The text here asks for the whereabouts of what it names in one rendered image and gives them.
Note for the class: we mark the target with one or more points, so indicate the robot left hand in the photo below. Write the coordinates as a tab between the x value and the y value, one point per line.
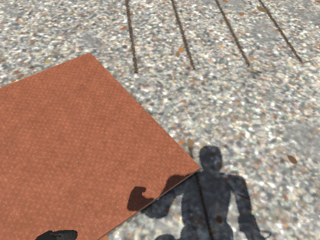
58	235

